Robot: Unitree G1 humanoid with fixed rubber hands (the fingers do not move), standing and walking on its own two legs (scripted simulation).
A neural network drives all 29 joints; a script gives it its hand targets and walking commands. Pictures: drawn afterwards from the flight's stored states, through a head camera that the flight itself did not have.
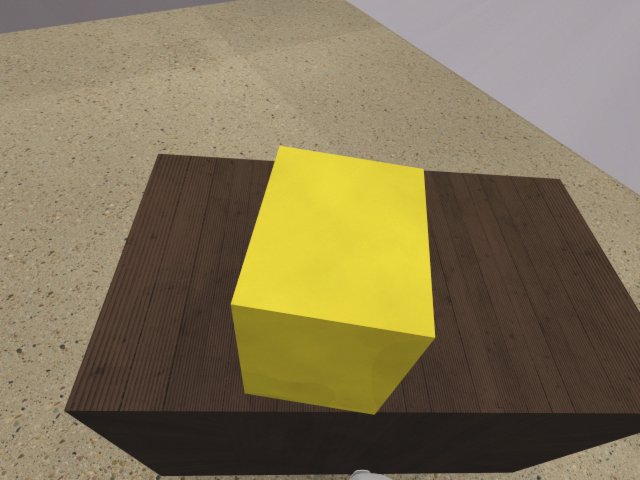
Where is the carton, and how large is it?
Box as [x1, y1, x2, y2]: [231, 146, 434, 414]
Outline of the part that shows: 279,146 231,301 231,309 245,393 374,414 434,338 423,169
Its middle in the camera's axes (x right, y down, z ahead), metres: +0.02 +0.07 +0.55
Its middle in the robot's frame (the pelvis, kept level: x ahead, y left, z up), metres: +0.38 -0.02 -0.01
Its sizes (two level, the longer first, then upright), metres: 0.247 0.198 0.273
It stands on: a pedestal, 0.63 m high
